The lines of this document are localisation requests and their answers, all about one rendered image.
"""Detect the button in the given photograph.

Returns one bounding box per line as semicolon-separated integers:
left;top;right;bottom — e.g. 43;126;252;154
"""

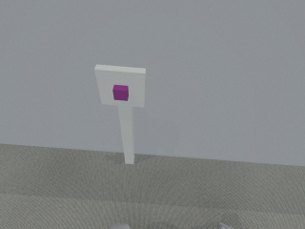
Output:
112;85;129;101

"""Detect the panel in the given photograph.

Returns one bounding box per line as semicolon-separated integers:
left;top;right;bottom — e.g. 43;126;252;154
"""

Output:
94;64;146;165

